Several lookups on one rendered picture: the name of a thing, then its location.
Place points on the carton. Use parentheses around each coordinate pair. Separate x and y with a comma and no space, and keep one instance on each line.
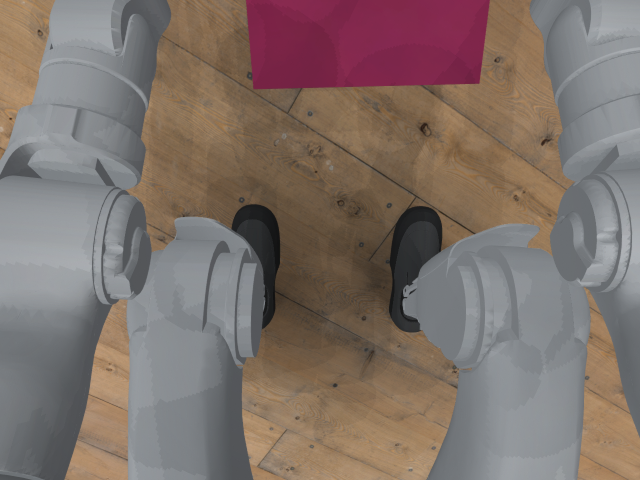
(359,43)

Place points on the right robot forearm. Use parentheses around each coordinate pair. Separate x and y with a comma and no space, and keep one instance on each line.
(592,56)

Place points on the right robot upper arm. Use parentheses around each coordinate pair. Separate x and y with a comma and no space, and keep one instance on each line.
(595,243)

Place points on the right robot thigh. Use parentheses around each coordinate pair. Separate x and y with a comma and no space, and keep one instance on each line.
(506,312)

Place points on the left robot forearm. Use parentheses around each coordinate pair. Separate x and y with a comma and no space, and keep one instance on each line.
(95,78)

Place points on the left robot upper arm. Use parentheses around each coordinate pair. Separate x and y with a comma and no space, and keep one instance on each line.
(68,252)

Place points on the robot right foot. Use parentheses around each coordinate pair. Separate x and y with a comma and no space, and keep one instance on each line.
(417,238)

